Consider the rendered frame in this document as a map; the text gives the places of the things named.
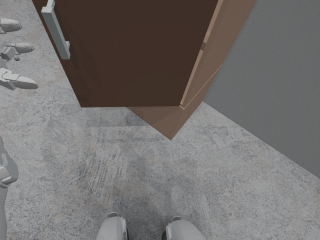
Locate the left robot upper arm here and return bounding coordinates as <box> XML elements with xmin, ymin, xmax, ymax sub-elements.
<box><xmin>0</xmin><ymin>144</ymin><xmax>19</xmax><ymax>240</ymax></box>

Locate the robot left shin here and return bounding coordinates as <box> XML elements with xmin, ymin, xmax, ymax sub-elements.
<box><xmin>107</xmin><ymin>212</ymin><xmax>120</xmax><ymax>218</ymax></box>

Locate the handle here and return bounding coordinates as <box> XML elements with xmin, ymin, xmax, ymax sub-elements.
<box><xmin>41</xmin><ymin>0</ymin><xmax>71</xmax><ymax>60</ymax></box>

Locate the robot left hand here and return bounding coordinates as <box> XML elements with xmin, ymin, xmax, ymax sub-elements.
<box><xmin>0</xmin><ymin>18</ymin><xmax>39</xmax><ymax>91</ymax></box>

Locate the robot right thigh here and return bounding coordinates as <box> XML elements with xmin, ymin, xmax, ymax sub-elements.
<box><xmin>166</xmin><ymin>220</ymin><xmax>206</xmax><ymax>240</ymax></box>

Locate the cupboard door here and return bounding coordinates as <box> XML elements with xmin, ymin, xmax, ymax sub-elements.
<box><xmin>32</xmin><ymin>0</ymin><xmax>218</xmax><ymax>108</ymax></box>

